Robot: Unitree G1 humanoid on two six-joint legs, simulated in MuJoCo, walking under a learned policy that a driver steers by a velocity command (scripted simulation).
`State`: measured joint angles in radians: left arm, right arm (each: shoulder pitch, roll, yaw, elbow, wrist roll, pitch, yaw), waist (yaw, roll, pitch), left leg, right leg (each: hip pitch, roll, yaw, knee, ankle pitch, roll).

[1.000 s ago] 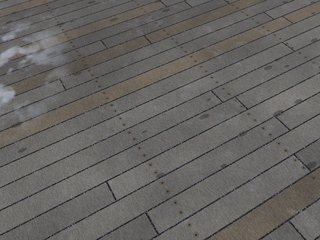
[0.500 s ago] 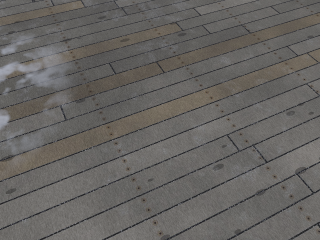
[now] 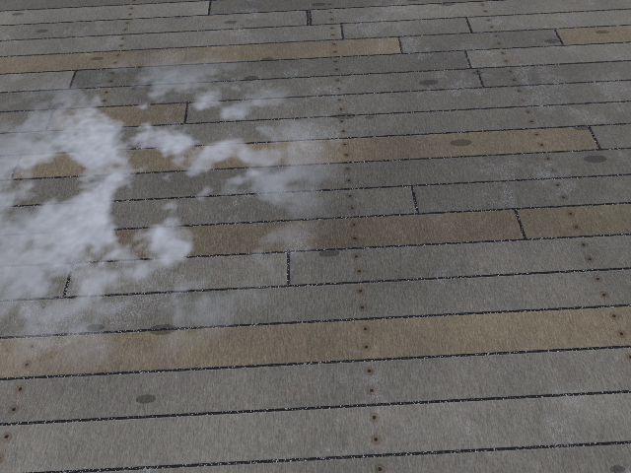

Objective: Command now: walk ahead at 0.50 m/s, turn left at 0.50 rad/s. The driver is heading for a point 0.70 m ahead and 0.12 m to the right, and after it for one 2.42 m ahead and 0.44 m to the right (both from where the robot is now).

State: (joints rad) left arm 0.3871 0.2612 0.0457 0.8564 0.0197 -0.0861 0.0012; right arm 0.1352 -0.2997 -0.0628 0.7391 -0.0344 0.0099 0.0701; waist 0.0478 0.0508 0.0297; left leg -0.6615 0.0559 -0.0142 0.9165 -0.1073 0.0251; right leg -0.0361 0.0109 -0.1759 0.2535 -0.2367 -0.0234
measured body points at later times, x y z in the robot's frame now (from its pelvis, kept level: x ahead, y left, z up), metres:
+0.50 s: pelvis +0.26 +0.05 +0.00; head +0.28 +0.06 +0.45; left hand +0.37 +0.31 -0.14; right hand +0.25 -0.21 -0.13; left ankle +0.20 +0.12 -0.75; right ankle +0.36 -0.10 -0.68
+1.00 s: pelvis +0.52 -0.03 +0.00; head +0.54 -0.05 +0.45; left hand +0.64 +0.23 -0.13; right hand +0.57 -0.32 -0.12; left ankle +0.67 +0.12 -0.67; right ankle +0.48 -0.06 -0.75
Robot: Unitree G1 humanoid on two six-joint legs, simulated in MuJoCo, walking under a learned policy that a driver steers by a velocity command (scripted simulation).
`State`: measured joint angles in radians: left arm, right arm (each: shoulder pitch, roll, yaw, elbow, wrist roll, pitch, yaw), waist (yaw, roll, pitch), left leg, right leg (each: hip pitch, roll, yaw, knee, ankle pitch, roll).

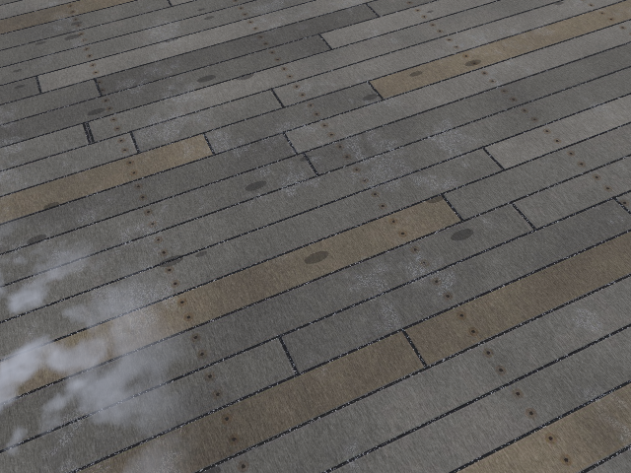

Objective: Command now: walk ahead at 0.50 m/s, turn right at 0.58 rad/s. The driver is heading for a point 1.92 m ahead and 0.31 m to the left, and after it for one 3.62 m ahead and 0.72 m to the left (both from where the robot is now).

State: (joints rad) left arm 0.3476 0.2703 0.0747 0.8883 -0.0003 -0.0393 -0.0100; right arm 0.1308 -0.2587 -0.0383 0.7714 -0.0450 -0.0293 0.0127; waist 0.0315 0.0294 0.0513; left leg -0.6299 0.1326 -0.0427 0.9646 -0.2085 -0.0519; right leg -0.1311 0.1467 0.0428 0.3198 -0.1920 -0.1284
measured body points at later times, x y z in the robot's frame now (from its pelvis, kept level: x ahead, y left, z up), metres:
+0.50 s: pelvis +0.28 +0.05 +0.00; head +0.30 +0.07 +0.45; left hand +0.43 +0.30 -0.12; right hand +0.27 -0.22 -0.12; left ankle +0.29 +0.13 -0.74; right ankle +0.29 -0.09 -0.68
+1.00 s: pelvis +0.52 +0.01 +0.00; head +0.54 +0.00 +0.45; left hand +0.52 +0.29 -0.11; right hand +0.69 -0.24 -0.12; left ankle +0.53 +0.15 -0.66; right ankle +0.51 -0.09 -0.74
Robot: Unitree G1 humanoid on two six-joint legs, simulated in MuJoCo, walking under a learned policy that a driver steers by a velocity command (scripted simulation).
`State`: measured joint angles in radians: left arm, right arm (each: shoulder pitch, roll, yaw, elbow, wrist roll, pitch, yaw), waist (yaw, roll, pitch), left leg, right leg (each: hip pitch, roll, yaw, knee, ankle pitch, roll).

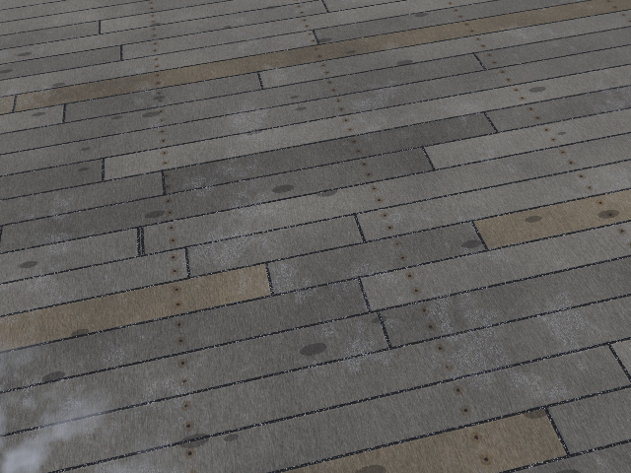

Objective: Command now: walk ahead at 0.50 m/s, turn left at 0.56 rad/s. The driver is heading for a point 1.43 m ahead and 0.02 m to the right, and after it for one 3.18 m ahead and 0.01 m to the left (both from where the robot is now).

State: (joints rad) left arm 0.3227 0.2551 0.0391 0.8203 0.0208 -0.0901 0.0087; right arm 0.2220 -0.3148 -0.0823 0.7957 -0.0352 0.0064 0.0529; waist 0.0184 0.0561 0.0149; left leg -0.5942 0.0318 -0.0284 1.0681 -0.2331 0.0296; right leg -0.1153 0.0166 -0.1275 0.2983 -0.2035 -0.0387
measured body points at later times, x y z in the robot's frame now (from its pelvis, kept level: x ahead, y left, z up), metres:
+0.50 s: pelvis +0.26 +0.08 +0.00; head +0.28 +0.10 +0.45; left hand +0.27 +0.35 -0.14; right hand +0.39 -0.16 -0.13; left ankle +0.24 +0.12 -0.75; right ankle +0.32 -0.08 -0.66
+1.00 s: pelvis +0.54 +0.07 -0.01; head +0.56 +0.07 +0.44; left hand +0.62 +0.35 -0.14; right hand +0.62 -0.19 -0.14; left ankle +0.48 +0.21 -0.65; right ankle +0.56 +0.03 -0.75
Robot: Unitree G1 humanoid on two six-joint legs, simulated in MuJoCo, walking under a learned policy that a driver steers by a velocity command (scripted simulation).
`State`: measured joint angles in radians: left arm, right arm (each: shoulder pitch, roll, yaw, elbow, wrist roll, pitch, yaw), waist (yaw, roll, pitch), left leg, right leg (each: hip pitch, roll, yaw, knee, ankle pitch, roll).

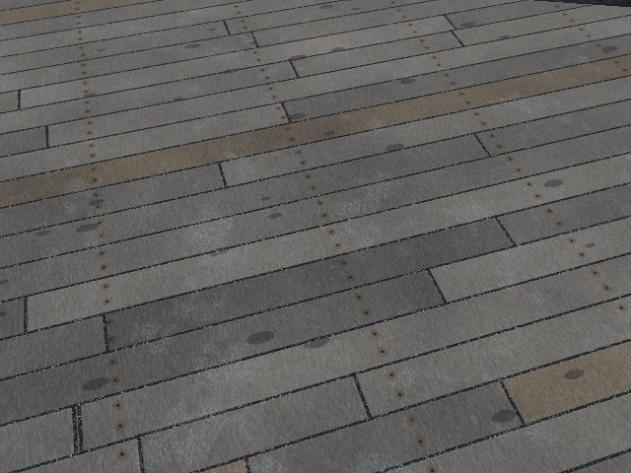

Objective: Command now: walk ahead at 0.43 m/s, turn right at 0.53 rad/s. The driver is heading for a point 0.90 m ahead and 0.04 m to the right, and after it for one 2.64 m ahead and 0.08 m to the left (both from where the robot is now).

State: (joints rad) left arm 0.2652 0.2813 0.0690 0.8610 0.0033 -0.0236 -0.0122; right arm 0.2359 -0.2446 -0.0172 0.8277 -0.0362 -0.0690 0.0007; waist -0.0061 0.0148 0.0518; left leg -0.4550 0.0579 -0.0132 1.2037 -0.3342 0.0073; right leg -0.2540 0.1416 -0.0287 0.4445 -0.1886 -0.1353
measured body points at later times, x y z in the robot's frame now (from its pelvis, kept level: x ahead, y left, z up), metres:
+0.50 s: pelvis +0.17 +0.04 +0.00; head +0.22 +0.05 +0.45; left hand +0.35 +0.29 -0.13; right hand +0.23 -0.25 -0.10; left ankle +0.28 +0.11 -0.73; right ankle +0.08 -0.06 -0.65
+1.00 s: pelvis +0.17 +0.03 +0.00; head +0.18 +0.02 +0.45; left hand +0.36 +0.24 -0.12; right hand +0.15 -0.25 -0.13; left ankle +0.24 +0.13 -0.73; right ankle +0.13 -0.07 -0.73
